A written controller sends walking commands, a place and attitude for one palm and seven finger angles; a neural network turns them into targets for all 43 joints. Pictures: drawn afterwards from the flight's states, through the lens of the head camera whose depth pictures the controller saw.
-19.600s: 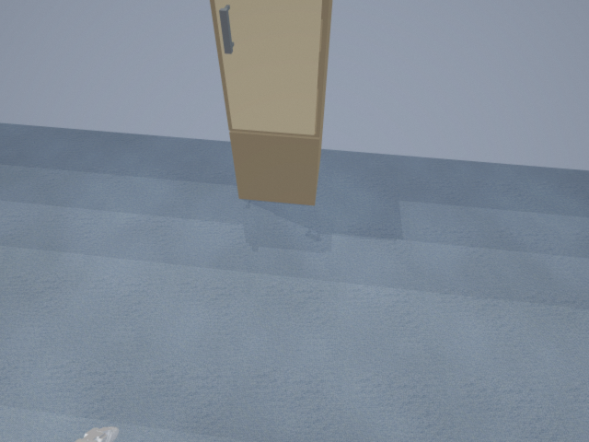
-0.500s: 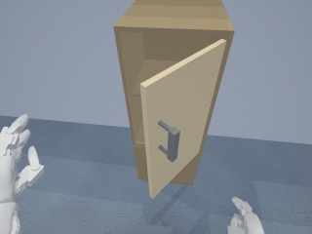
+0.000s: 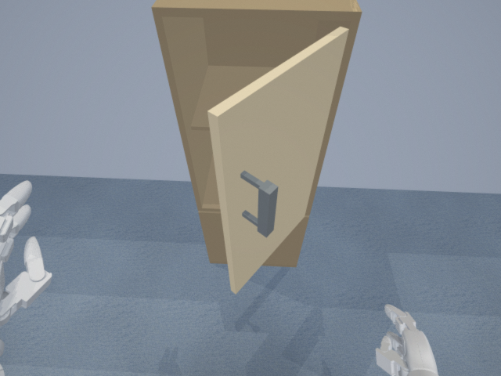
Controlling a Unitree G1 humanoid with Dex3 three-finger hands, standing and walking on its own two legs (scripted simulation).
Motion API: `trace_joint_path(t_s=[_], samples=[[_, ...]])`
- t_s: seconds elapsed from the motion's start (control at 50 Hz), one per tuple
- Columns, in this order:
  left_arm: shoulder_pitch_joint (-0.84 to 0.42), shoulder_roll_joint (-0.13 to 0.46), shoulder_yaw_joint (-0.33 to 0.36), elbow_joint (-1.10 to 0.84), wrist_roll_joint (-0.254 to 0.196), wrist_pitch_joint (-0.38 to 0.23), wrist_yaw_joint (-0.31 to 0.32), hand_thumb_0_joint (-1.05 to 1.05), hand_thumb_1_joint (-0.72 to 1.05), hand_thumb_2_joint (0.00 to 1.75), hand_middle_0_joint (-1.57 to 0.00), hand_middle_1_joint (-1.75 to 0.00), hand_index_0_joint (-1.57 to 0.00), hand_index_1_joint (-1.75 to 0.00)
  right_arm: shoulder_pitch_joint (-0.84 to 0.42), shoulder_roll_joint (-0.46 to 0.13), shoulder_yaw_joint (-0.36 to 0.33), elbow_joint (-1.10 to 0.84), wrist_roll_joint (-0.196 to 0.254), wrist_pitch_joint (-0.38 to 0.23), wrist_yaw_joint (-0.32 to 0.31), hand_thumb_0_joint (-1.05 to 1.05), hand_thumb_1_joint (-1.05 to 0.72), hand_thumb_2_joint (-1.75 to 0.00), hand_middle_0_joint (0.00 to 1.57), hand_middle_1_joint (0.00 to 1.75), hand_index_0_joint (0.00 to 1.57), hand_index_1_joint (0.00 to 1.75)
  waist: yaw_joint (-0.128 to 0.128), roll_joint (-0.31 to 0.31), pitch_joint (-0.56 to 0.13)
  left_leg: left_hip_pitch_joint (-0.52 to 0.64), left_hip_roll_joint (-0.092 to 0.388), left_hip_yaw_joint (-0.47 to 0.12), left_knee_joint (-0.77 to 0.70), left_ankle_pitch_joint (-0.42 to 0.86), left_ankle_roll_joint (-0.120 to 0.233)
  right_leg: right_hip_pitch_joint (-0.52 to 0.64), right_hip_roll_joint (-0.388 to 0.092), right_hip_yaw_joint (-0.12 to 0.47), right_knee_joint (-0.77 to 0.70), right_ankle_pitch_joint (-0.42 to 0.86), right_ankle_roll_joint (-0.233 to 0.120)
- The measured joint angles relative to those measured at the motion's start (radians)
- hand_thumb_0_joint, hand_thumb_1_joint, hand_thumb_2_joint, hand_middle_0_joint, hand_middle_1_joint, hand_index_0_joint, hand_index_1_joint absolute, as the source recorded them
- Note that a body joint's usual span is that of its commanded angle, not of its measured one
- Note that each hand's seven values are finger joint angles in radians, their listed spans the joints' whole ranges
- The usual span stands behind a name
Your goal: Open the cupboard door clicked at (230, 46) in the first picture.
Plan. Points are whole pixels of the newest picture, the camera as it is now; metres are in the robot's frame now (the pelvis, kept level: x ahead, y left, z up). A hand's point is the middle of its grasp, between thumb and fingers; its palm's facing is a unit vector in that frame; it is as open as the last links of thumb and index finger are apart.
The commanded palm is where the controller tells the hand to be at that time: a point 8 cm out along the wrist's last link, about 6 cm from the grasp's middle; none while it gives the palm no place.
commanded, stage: step back with the hand held close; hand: left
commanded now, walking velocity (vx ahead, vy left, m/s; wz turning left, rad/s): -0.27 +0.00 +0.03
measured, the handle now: (257, 204) +0.39 +0.02 +0.04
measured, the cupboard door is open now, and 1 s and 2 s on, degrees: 53 53 53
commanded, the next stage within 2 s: stop stepping back and stand still in 0.78 s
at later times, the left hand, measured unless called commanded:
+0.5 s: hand out of the picture +0.10 +0.28 +0.16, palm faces +0.50 -0.76 -0.41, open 7.4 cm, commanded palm +0.03 +0.32 +0.17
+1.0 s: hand out of the picture +0.01 +0.27 +0.15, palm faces +0.38 -0.82 -0.42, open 7.4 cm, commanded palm -0.05 +0.31 +0.17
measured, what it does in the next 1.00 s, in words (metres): walks backwards: right foot, then left foot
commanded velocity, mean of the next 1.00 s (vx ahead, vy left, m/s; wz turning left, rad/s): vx -0.24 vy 0.00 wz -0.01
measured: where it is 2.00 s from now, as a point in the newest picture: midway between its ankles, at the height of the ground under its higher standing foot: outside the picture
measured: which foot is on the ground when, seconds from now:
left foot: down 0.00-0.84, up 0.86-0.98, down 1.00-1.00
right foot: down 0.00-0.56, up 0.58-0.82, down 0.84-1.00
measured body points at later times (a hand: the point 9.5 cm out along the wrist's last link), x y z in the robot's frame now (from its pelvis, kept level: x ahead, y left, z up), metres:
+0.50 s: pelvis -0.09 +0.01 -0.02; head -0.08 +0.03 +0.43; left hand +0.06 +0.32 +0.18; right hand +0.09 -0.21 -0.10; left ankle +0.01 +0.10 -0.73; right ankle +0.01 -0.12 -0.74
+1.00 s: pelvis -0.20 +0.02 -0.01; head -0.19 +0.05 +0.44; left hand -0.01 +0.31 +0.18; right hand -0.03 -0.22 -0.08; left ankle -0.13 +0.08 -0.74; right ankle -0.27 -0.12 -0.74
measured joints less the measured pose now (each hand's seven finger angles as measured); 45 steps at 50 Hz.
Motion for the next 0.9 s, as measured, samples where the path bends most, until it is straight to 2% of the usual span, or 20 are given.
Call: trace_joint_path(t_s=[0.14,0.24,0.3,0.38,0.46,0.52,0.56,0.58,0.6,0.64,0.68,0.7,0.76,0.82,0.84,0.86,0.9], samples=[[0.004,0.037,0.041,-0.052,0.000,-0.018,0.022,0.02,0.89,0.89,-0.22,-0.30,-0.21,-0.31,0.009,0.015,0.004,-0.025,0.002,0.002,-0.002,0.01,-0.91,-0.90,0.20,0.30,0.20,0.30,-0.010,-0.037,0.008,-0.054,-0.012,0.007,0.038,0.017,0.017,-0.057,-0.013,0.007,0.044,0.016,0.013],[0.003,0.033,0.062,-0.070,0.016,-0.046,0.031,0.02,0.89,0.89,-0.22,-0.30,-0.21,-0.31,0.030,0.026,0.016,-0.040,0.000,-0.026,0.003,0.01,-0.91,-0.90,0.20,0.30,0.20,0.30,-0.010,-0.046,0.009,-0.104,-0.021,0.005,0.087,0.022,0.032,-0.109,-0.022,0.009,0.104,0.012,0.021],[-0.014,0.025,0.072,-0.065,0.031,-0.064,0.033,0.02,0.89,0.89,-0.22,-0.30,-0.21,-0.31,0.047,0.034,0.022,-0.039,-0.002,-0.050,0.005,0.01,-0.91,-0.90,0.20,0.30,0.20,0.30,-0.012,-0.042,0.012,-0.140,-0.029,-0.012,0.131,0.019,0.036,-0.130,-0.011,0.026,0.158,-0.011,0.026],[-0.031,0.005,0.086,-0.063,0.040,-0.082,0.035,0.02,0.89,0.89,-0.22,-0.30,-0.21,-0.31,0.054,0.043,0.029,-0.018,-0.007,-0.075,0.011,0.01,-0.91,-0.90,0.21,0.30,0.20,0.30,0.000,-0.031,0.025,-0.174,-0.022,-0.023,0.183,0.009,0.033,-0.154,-0.002,0.020,0.199,-0.016,0.019],[-0.042,-0.023,0.069,-0.076,0.035,-0.092,0.041,0.02,0.89,0.89,-0.21,-0.30,-0.21,-0.31,0.058,0.044,0.029,0.016,-0.014,-0.088,0.017,0.01,-0.90,-0.90,0.21,0.30,0.20,0.30,0.008,-0.030,0.018,-0.212,-0.023,-0.034,0.230,-0.090,0.013,-0.171,-0.001,0.014,0.191,0.006,0.011],[-0.052,-0.026,0.048,-0.093,0.029,-0.099,0.051,0.02,0.89,0.89,-0.21,-0.30,-0.21,-0.31,0.052,0.036,0.025,0.039,-0.017,-0.085,0.017,0.01,-0.90,-0.90,0.21,0.30,0.20,0.30,0.002,-0.038,0.018,-0.232,-0.036,-0.044,0.241,-0.118,-0.003,-0.183,-0.007,0.014,0.183,0.028,0.015],[-0.059,-0.014,0.044,-0.098,0.026,-0.102,0.053,0.02,0.88,0.89,-0.21,-0.30,-0.21,-0.31,0.046,0.031,0.022,0.045,-0.016,-0.078,0.011,0.01,-0.90,-0.90,0.21,0.30,0.20,0.30,-0.006,-0.042,0.022,-0.238,-0.037,-0.041,0.229,-0.079,0.004,-0.195,-0.009,0.015,0.189,0.019,0.018],[-0.062,-0.007,0.048,-0.097,0.025,-0.103,0.053,0.02,0.88,0.89,-0.21,-0.30,-0.21,-0.31,0.043,0.028,0.021,0.043,-0.016,-0.076,0.006,0.01,-0.90,-0.90,0.21,0.30,0.20,0.30,-0.010,-0.039,0.024,-0.242,-0.032,-0.040,0.219,-0.052,0.016,-0.207,-0.002,0.016,0.207,-0.032,0.018],[-0.066,0.002,0.054,-0.094,0.026,-0.103,0.051,0.02,0.88,0.89,-0.22,-0.30,-0.21,-0.31,0.043,0.028,0.017,0.039,-0.017,-0.079,0.003,0.01,-0.91,-0.90,0.21,0.30,0.20,0.30,-0.017,-0.028,0.027,-0.246,-0.022,-0.042,0.205,-0.014,0.033,-0.224,0.015,0.022,0.263,-0.093,0.019],[-0.077,0.033,0.075,-0.090,0.025,-0.100,0.047,0.02,0.88,0.89,-0.22,-0.30,-0.21,-0.31,0.046,0.040,0.003,0.036,-0.022,-0.095,0.001,0.01,-0.91,-0.90,0.21,0.30,0.20,0.30,-0.031,-0.008,0.030,-0.247,-0.002,-0.056,0.152,0.106,0.050,-0.252,0.062,0.038,0.467,-0.198,0.016],[-0.073,0.065,0.102,-0.091,0.016,-0.107,0.049,0.02,0.88,0.89,-0.22,-0.30,-0.21,-0.31,0.047,0.060,-0.003,0.050,-0.022,-0.112,0.012,0.01,-0.91,-0.90,0.20,0.30,0.20,0.30,-0.031,-0.011,0.022,-0.244,0.010,-0.060,0.103,0.168,0.047,-0.240,0.090,0.044,0.608,-0.256,0.008],[-0.065,0.071,0.111,-0.092,0.009,-0.108,0.053,0.02,0.88,0.89,-0.22,-0.30,-0.21,-0.31,0.047,0.068,-0.003,0.058,-0.021,-0.118,0.020,0.01,-0.91,-0.90,0.20,0.30,0.20,0.30,-0.027,-0.015,0.012,-0.243,0.014,-0.057,0.077,0.181,0.043,-0.217,0.093,0.039,0.630,-0.277,0.003],[-0.037,0.060,0.111,-0.096,-0.010,-0.103,0.062,0.02,0.89,0.89,-0.21,-0.30,-0.21,-0.31,0.045,0.079,0.007,0.069,-0.023,-0.132,0.036,0.01,-0.91,-0.90,0.20,0.30,0.20,0.30,-0.014,-0.016,-0.027,-0.249,0.027,-0.045,-0.013,0.234,0.031,-0.100,0.087,0.010,0.526,-0.328,-0.012],[-0.021,0.051,0.097,-0.100,-0.026,-0.098,0.057,0.02,0.89,0.90,-0.21,-0.30,-0.21,-0.31,0.029,0.085,0.020,0.067,-0.029,-0.139,0.047,0.01,-0.91,-0.90,0.21,0.30,0.20,0.30,0.006,-0.034,-0.061,-0.285,0.025,-0.017,-0.070,0.258,0.007,0.052,0.066,0.001,0.214,-0.323,-0.049],[-0.016,0.060,0.104,-0.108,-0.027,-0.102,0.057,0.02,0.89,0.90,-0.21,-0.30,-0.21,-0.31,0.014,0.089,0.027,0.060,-0.030,-0.137,0.051,0.01,-0.90,-0.90,0.21,0.30,0.20,0.30,0.025,-0.067,-0.065,-0.320,0.012,0.008,-0.037,0.212,-0.014,0.082,0.037,0.038,0.099,-0.270,-0.073],[-0.030,0.044,0.088,-0.103,-0.019,-0.111,0.052,0.02,0.89,0.90,-0.21,-0.30,-0.21,-0.31,-0.008,0.078,0.028,0.069,-0.032,-0.135,0.051,0.01,-0.90,-0.90,0.21,0.30,0.20,0.30,0.040,-0.054,-0.050,-0.354,0.015,-0.004,0.045,0.117,-0.035,0.071,0.042,0.052,0.087,-0.216,-0.066],[-0.054,0.025,0.043,-0.077,0.001,-0.117,0.041,0.02,0.89,0.90,-0.21,-0.30,-0.21,-0.31,-0.019,0.063,0.028,0.102,-0.036,-0.123,0.048,0.01,-0.90,-0.90,0.21,0.30,0.20,0.30,0.044,-0.036,-0.036,-0.384,-0.006,-0.035,0.260,-0.049,-0.056,0.072,0.047,0.057,0.093,-0.195,-0.031]])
